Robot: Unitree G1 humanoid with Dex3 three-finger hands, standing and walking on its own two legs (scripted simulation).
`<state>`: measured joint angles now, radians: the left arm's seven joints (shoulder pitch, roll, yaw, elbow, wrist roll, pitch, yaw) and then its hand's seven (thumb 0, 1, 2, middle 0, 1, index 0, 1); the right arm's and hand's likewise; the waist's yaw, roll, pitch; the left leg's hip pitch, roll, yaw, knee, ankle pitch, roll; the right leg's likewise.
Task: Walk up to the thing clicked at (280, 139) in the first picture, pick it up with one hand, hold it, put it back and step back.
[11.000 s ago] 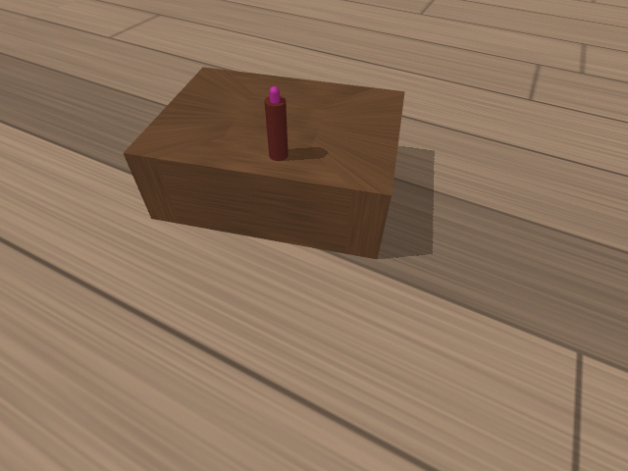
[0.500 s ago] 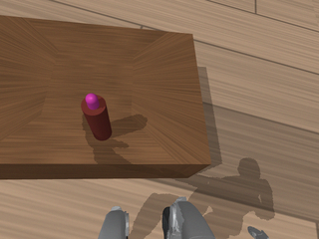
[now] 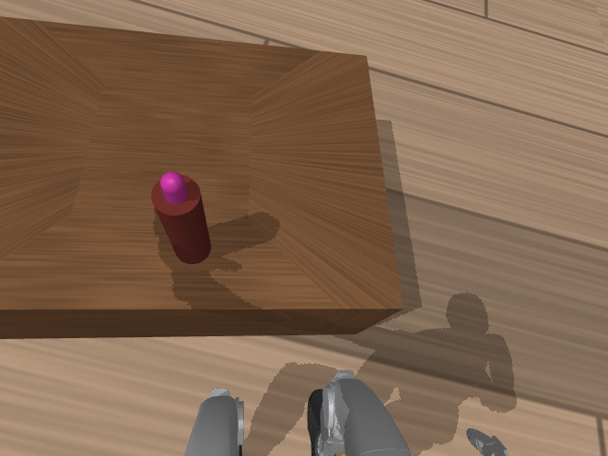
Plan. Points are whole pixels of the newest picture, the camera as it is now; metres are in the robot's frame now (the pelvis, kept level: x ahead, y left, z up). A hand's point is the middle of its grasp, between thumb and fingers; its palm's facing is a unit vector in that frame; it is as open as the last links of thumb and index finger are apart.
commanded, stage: go down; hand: left
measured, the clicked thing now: (184, 219) +0.49 +0.17 -0.18
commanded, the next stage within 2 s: none
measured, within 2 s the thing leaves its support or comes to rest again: neither
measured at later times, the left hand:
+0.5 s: hand out of the picture +0.44 +0.38 +0.07, palm faces +0.17 -0.99 -0.03, open 17.3 cm
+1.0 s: hand out of the picture +0.43 +0.38 +0.06, palm faces +0.16 -0.99 -0.02, open 17.3 cm
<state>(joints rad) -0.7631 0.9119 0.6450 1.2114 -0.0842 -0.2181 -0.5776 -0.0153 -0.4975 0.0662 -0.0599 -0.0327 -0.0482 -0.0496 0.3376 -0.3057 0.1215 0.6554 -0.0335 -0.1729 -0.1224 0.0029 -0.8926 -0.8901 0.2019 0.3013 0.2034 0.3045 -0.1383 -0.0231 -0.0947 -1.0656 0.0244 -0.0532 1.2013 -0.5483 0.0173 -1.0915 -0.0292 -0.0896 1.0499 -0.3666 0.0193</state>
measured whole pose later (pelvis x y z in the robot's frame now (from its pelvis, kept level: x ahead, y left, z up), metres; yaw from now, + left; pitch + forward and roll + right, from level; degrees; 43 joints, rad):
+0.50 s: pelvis +0.00 +0.00 +0.00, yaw +0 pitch +24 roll -5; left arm -0.79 0.92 0.66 1.21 -0.10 -0.24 -0.59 -0.02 -0.49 0.07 -0.05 -0.04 -0.04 -0.05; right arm 0.34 -0.31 0.12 0.66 -0.03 -0.16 -0.12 0.00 -0.90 -0.89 0.20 0.30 0.20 0.30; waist -0.14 -0.02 -0.09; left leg -1.07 0.02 -0.05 1.20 -0.55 0.02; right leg -1.09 -0.03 -0.09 1.05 -0.37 0.02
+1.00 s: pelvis +0.00 +0.00 -0.01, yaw +0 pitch +24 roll -5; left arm -0.77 0.90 0.68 1.18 -0.14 -0.28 -0.61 -0.02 -0.49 0.05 -0.05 -0.03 -0.05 -0.04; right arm 0.31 -0.30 0.13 0.66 -0.03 -0.17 -0.12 0.00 -0.90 -0.89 0.20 0.30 0.20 0.30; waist -0.14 -0.03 -0.09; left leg -1.10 0.02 -0.06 1.23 -0.55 0.01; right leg -1.13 -0.03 -0.09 1.08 -0.37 0.02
